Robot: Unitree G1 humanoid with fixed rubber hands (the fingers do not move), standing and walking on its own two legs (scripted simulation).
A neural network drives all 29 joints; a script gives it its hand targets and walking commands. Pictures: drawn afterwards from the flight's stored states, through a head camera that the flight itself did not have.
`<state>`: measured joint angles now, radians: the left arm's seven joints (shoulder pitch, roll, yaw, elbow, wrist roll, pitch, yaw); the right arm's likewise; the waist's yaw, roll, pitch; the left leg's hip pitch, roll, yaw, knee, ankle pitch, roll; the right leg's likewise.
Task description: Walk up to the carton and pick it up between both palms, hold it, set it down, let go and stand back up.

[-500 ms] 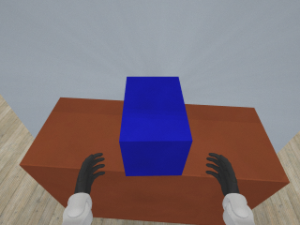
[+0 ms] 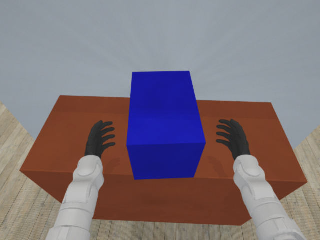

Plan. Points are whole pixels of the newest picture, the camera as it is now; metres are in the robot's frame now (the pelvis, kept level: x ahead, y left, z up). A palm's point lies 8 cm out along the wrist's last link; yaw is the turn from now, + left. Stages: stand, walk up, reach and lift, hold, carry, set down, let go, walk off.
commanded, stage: reach and lift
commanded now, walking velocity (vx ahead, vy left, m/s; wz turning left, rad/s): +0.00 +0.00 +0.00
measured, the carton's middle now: (162, 124) +0.47 +0.03 -0.03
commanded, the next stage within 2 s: none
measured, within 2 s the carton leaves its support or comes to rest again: neither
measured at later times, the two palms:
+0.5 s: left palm (97, 119) +0.40 +0.20 +0.08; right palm (239, 115) +0.42 -0.18 +0.08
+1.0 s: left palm (99, 120) +0.42 +0.20 +0.05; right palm (228, 112) +0.45 -0.16 +0.06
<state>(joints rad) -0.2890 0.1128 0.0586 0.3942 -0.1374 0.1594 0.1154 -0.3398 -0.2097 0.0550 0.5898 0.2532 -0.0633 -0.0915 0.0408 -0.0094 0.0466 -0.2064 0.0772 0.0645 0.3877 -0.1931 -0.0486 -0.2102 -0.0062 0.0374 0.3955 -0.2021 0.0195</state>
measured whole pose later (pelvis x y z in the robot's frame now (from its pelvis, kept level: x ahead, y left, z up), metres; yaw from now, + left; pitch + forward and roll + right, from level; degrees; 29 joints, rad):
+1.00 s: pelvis +0.00 +0.00 -0.01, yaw +2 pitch +19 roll -2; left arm -0.89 0.18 0.05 1.19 -0.19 -0.13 0.10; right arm -0.92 -0.27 0.07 1.20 0.34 -0.12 -0.07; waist 0.04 0.01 -0.20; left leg -0.66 0.09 0.00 0.53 -0.21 -0.05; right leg -0.61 0.01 -0.01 0.47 -0.19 0.01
